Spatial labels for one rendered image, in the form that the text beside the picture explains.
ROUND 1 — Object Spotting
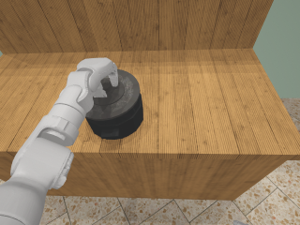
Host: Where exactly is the robot left hand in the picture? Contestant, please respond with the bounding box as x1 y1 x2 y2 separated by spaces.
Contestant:
77 57 118 98

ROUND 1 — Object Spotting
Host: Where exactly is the knob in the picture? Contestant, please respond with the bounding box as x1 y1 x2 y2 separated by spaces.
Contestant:
100 79 113 93

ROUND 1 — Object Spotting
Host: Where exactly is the robot left forearm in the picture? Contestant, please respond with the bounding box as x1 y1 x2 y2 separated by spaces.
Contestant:
10 66 101 176

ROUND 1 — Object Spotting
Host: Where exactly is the table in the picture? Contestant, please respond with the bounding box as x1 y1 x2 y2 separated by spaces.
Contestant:
0 0 300 201

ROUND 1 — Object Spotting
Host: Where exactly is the left robot upper arm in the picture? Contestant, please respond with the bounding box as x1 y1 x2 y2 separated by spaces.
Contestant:
0 136 74 225

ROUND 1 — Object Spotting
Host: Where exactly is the lid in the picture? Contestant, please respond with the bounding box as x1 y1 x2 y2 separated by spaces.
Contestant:
85 69 141 121

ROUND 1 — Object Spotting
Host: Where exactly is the pot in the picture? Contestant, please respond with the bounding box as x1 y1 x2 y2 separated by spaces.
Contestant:
86 93 143 140

